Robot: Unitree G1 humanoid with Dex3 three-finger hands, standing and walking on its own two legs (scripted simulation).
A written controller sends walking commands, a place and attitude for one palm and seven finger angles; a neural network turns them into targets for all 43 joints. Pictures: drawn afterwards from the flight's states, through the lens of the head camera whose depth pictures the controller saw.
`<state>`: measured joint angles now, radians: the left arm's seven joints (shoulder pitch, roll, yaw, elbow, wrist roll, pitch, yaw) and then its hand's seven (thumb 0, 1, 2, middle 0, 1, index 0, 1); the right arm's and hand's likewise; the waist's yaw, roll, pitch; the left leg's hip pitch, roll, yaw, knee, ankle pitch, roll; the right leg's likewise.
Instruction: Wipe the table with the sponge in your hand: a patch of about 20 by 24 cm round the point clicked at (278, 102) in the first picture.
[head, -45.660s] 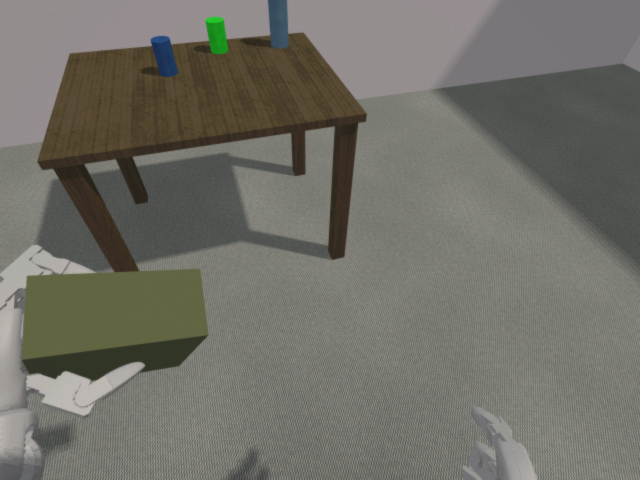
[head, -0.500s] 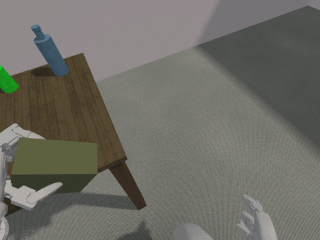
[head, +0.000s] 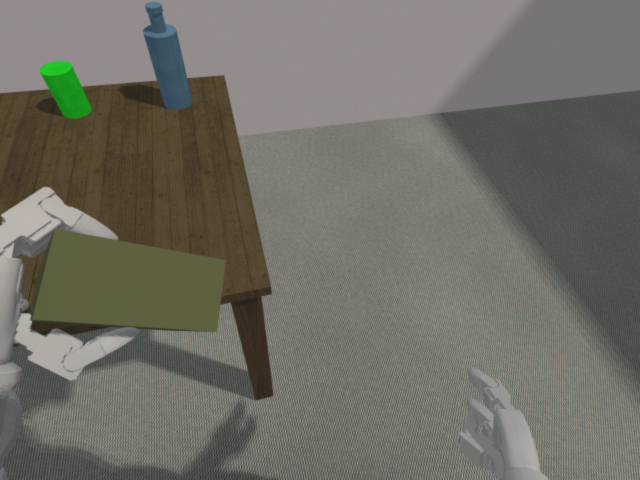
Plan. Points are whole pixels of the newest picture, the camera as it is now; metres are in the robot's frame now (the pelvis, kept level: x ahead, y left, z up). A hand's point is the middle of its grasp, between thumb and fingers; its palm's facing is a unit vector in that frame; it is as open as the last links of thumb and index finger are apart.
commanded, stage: look again from close up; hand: left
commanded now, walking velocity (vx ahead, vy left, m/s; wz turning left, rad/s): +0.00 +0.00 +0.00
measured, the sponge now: (150, 294) +0.25 +0.21 +0.14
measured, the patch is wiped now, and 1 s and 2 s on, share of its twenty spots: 0.00 0.00 0.00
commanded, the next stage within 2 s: shuffle to correct the standing spot in 0.24 s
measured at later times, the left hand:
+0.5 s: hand (37, 363) +0.16 +0.24 +0.18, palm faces +0.42 -0.83 -0.37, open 10.6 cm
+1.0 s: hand (28, 332) +0.18 +0.26 +0.18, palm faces +0.33 -0.84 -0.43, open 10.6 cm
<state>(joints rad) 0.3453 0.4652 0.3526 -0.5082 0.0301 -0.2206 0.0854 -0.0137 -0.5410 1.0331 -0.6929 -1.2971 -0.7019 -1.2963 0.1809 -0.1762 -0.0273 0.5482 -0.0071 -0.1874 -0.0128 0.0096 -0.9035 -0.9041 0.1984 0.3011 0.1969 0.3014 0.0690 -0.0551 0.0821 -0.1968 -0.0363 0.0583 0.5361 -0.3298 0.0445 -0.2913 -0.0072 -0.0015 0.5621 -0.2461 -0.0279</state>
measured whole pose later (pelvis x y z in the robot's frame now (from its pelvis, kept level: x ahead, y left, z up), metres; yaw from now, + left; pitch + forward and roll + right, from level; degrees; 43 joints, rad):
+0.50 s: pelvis -0.06 -0.01 +0.01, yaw -1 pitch -3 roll +0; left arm 0.38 0.36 0.36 -0.42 -0.02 -0.22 0.11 -0.02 -0.54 1.03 -0.69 -1.30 -0.70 -1.30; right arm 0.28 -0.25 0.00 0.58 0.01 -0.14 -0.03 0.01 -0.90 -0.90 0.20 0.30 0.20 0.30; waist 0.04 -0.01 0.05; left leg -0.24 -0.01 0.03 0.55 -0.39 0.04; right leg -0.28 0.04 0.01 0.45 -0.21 -0.03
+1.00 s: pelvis -0.06 +0.04 +0.00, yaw -4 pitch +1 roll +1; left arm 0.44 0.37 0.38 -0.50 -0.02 -0.27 0.11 -0.01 -0.54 1.03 -0.69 -1.30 -0.70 -1.30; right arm 0.23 -0.22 0.01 0.63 -0.01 -0.10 0.02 0.01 -0.90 -0.90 0.20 0.30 0.20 0.30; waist 0.01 -0.03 0.06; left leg -0.54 0.01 -0.01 1.01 -0.29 0.00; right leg -0.24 -0.04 -0.09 0.55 -0.31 -0.03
